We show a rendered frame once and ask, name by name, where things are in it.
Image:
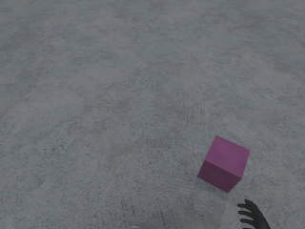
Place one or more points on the carton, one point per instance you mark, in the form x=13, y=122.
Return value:
x=224, y=164

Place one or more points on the right robot hand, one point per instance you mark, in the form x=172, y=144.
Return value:
x=258, y=222

